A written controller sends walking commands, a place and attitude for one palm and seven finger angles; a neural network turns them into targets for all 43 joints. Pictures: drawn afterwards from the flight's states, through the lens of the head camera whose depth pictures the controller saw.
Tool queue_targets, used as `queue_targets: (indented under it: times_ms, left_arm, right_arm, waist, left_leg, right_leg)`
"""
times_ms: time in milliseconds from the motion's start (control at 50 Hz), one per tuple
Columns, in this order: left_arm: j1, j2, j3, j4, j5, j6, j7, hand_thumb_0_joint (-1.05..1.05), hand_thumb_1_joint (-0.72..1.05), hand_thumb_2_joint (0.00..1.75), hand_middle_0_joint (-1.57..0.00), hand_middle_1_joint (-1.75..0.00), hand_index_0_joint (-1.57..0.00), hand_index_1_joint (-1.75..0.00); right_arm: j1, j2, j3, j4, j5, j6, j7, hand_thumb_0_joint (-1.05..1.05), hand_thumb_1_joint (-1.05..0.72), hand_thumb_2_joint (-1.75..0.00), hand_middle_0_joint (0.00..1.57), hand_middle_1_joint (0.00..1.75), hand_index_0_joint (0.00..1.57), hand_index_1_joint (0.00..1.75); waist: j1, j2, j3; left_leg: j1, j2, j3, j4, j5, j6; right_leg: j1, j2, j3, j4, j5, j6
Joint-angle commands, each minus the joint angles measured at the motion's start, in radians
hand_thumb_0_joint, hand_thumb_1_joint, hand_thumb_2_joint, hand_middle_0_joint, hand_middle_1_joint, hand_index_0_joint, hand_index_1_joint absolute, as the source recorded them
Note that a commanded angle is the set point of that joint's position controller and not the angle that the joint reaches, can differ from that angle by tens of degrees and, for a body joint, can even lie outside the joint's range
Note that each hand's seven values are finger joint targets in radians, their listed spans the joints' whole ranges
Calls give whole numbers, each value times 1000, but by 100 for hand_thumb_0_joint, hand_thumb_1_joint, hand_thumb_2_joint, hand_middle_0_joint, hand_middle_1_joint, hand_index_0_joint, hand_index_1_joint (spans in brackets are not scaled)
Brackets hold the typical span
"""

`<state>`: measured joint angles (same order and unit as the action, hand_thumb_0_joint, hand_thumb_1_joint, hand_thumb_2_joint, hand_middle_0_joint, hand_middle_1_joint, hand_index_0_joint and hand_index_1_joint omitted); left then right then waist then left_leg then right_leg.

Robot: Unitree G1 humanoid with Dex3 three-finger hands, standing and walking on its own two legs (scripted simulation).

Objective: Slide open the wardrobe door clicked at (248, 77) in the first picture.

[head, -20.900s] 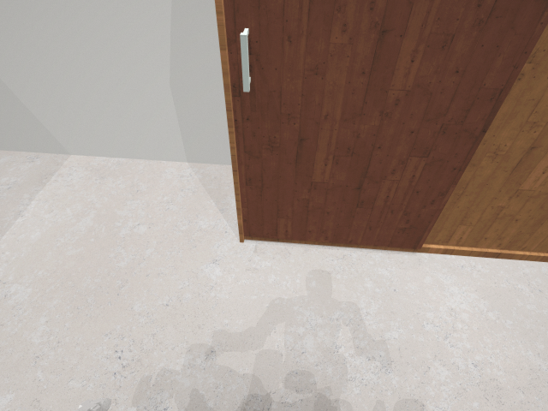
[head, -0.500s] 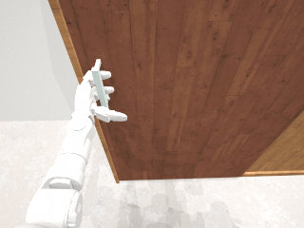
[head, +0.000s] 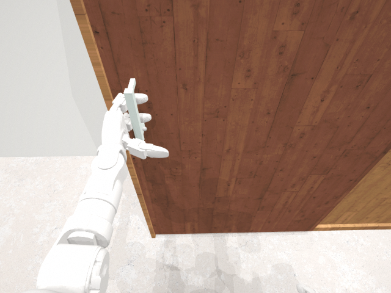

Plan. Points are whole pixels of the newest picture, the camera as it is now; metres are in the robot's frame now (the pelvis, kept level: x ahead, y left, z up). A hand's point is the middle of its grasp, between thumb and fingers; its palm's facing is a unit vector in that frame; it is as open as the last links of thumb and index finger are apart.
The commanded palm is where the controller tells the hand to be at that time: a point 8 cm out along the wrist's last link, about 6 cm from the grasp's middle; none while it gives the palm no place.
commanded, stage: grip the handle and tug to test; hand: left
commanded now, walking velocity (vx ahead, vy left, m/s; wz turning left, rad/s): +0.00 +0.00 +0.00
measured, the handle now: (136, 112) +0.48 +0.15 +0.12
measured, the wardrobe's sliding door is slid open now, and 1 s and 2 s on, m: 0.00 0.00 0.00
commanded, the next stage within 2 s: tug the door sideways, standing still in 1.40 s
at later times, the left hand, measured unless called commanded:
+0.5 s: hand (145, 127) +0.43 +0.12 +0.12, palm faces +0.06 -1.00 +0.00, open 8.2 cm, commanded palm +0.40 +0.16 +0.12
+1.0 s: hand (143, 127) +0.43 +0.12 +0.12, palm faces +0.06 -1.00 +0.00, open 5.3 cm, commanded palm +0.39 +0.16 +0.12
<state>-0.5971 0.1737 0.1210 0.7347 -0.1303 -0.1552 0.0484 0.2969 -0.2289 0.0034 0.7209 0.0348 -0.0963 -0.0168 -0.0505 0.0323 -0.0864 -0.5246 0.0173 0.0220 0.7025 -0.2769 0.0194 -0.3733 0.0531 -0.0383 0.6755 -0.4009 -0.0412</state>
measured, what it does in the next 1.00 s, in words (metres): stands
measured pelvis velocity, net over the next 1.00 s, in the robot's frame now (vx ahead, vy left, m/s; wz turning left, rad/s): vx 0.01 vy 0.00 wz -0.01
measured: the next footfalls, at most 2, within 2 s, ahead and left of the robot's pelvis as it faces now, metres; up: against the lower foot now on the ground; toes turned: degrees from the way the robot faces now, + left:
none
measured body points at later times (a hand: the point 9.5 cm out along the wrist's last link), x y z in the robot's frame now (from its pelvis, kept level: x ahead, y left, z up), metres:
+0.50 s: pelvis +0.00 +0.00 +0.00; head +0.02 +0.00 +0.45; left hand +0.42 +0.17 +0.12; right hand +0.08 -0.25 -0.12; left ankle +0.05 +0.11 -0.72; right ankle -0.04 -0.09 -0.72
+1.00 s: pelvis +0.01 +0.00 +0.00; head +0.02 +0.00 +0.45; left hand +0.42 +0.17 +0.12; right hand +0.11 -0.25 -0.11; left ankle +0.05 +0.11 -0.72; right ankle -0.04 -0.09 -0.72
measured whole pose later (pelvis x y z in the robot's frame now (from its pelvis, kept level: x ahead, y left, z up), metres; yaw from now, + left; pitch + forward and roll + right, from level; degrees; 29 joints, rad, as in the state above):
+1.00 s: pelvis +0.01 +0.00 +0.00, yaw +0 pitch +6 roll -1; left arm -0.57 0.18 0.14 0.70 -0.14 -0.13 0.04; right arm 0.29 -0.23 0.00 0.71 0.03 -0.09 -0.02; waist -0.06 0.03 -0.09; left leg -0.51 0.02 0.03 0.69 -0.28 0.02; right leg -0.36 0.06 -0.03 0.66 -0.40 -0.04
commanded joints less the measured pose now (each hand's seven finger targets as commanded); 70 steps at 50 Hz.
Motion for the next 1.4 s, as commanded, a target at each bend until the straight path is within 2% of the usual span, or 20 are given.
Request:
queue_targets:
  times_ms: [0,120,180,240,300,360,380,480,540,560,680,780,800,840,960,1020,1080,1220,1300,1380]
  left_arm:
    - [-485,118,11,-205,10,-63,-6,0,-41,34,-31,-121,-31,-121]
    - [-515,120,14,-182,9,-66,-9,0,-13,46,-34,-125,-34,-125]
    - [-522,151,39,-164,9,-73,-9,0,1,52,-35,-127,-35,-127]
    - [-500,100,8,-187,5,-84,-11,0,15,58,-37,-129,-37,-129]
    - [-513,134,29,-191,7,-93,-6,0,29,64,-38,-131,-38,-131]
    - [-504,94,-2,-210,8,-95,-6,0,43,70,-40,-133,-40,-133]
    - [-478,114,16,-197,9,-91,-7,0,48,72,-41,-134,-41,-134]
    - [-495,111,5,-206,9,-85,-10,0,71,82,-43,-137,-43,-137]
    - [-451,154,53,-222,6,-82,-11,0,85,88,-44,-139,-44,-139]
    - [-442,125,24,-227,4,-80,-18,0,90,90,-45,-140,-45,-140]
    - [-441,133,28,-236,7,-71,-20,0,90,90,-45,-140,-45,-140]
    - [-404,176,65,-231,-2,-65,-29,0,90,90,-45,-140,-45,-140]
    - [-408,176,66,-251,-1,-68,-32,0,90,90,-45,-140,-45,-140]
    - [-388,119,24,-282,-3,-70,-35,0,90,90,-45,-140,-45,-140]
    - [-385,110,14,-293,0,-62,-28,0,90,90,-45,-140,-45,-140]
    - [-327,87,-4,-328,2,-59,-25,0,90,90,-45,-140,-45,-140]
    - [-278,106,10,-346,1,-49,-28,0,90,90,-45,-140,-45,-140]
    - [-115,62,-29,-495,-9,-8,-45,0,90,90,-45,-140,-45,-140]
    - [3,66,-19,-561,-17,27,-45,0,90,90,-45,-140,-45,-140]
    - [117,55,-34,-678,-18,58,-47,0,90,90,-45,-140,-45,-140]
  right_arm:
    - [-21,-143,-48,-102,3,-42,-15,0,-90,-90,20,30,20,30]
    - [-22,-137,-42,-101,1,-43,-19,0,-90,-90,20,30,20,30]
    - [-8,-144,-44,-95,-2,-42,-20,0,-90,-90,20,30,20,30]
    - [-17,-135,-45,-103,0,-49,-14,0,-90,-90,20,30,20,30]
    - [-8,-143,-48,-98,-1,-47,-13,0,-90,-90,20,30,20,30]
    - [-8,-139,-49,-102,-3,-51,-11,0,-90,-90,20,30,20,30]
    - [-1,-144,-51,-101,-3,-50,-11,0,-90,-90,20,30,20,30]
    - [-4,-144,-50,-101,-1,-48,-12,0,-90,-90,20,30,20,30]
    - [-5,-143,-51,-105,-3,-45,-11,0,-90,-90,20,30,20,30]
    - [-11,-140,-49,-108,0,-46,-10,0,-90,-90,20,30,20,30]
    - [-8,-142,-52,-108,1,-41,-12,0,-90,-90,20,30,20,30]
    - [-14,-147,-49,-113,1,-36,-16,0,-90,-90,20,30,20,30]
    - [-22,-142,-48,-116,2,-36,-16,0,-90,-90,20,30,20,30]
    - [-30,-132,-49,-123,5,-39,-13,0,-90,-90,20,30,20,30]
    - [-26,-136,-51,-126,3,-38,-12,0,-90,-90,20,30,20,30]
    - [-30,-134,-53,-135,2,-38,-8,0,-90,-90,20,30,20,30]
    - [-27,-141,-56,-140,0,-34,-7,0,-90,-90,20,30,20,30]
    - [-58,-128,-54,-178,7,-26,-2,0,-90,-90,20,30,20,30]
    - [-71,-126,-53,-196,9,-17,0,0,-90,-90,20,30,20,30]
    - [-84,-122,-54,-221,8,-8,-1,0,-90,-90,20,30,20,30]
  waist:
    - [-31,-46,-249]
    - [-28,-14,-270]
    - [-25,-41,-287]
    - [-23,2,-302]
    - [-28,-19,-303]
    - [-33,-29,-318]
    - [-20,-29,-316]
    - [-31,-42,-285]
    - [-9,-32,-316]
    - [-17,-35,-307]
    - [-16,-21,-290]
    - [-5,-68,-289]
    - [-3,-35,-299]
    - [-4,2,-307]
    - [-8,-26,-299]
    - [2,-9,-325]
    - [13,-56,-325]
    - [38,-12,-346]
    - [54,-34,-317]
    - [71,-27,-342]
  left_leg:
    - [311,-15,-49,-55,169,12]
    - [306,-18,-46,-53,166,10]
    - [302,-18,-51,-52,176,10]
    - [331,-16,-46,-45,197,6]
    - [323,-14,-52,-46,194,7]
    - [335,-14,-48,-44,208,8]
    - [328,-13,-51,-45,213,7]
    - [315,-15,-47,-46,203,11]
    - [313,-19,-40,-44,231,12]
    - [307,-20,-36,-46,224,12]
    - [316,-19,-38,-45,235,12]
    - [278,-24,-30,-53,223,16]
    - [290,-24,-30,-53,234,15]
    - [328,-24,-26,-45,259,13]
    - [328,-20,-33,-47,266,12]
    - [359,-19,-33,-43,308,12]
    - [345,-18,-32,-48,319,13]
    - [380,-18,-16,-52,428,14]
    - [379,-12,-14,-60,476,13]
    - [410,-7,-9,-65,565,9]
  right_leg:
    - [-100,5,35,-120,318,28]
    - [-94,3,38,-116,317,26]
    - [-81,4,36,-113,325,26]
    - [-95,7,32,-105,336,23]
    - [-94,8,31,-104,331,24]
    - [-91,10,29,-102,349,26]
    - [-81,10,28,-101,347,23]
    - [-82,9,32,-109,352,27]
    - [-47,7,40,-104,402,25]
    - [-46,6,39,-106,402,28]
    - [-51,6,37,-108,403,27]
    - [-6,0,49,-114,433,33]
    - [-6,-1,50,-110,444,30]
    - [-22,3,43,-107,453,28]
    - [-28,5,38,-106,451,29]
    - [-20,4,36,-100,479,27]
    - [14,4,34,-100,505,29]
    - [77,-4,37,-96,635,35]
    - [110,-9,36,-101,690,39]
    - [163,-16,36,-100,768,45]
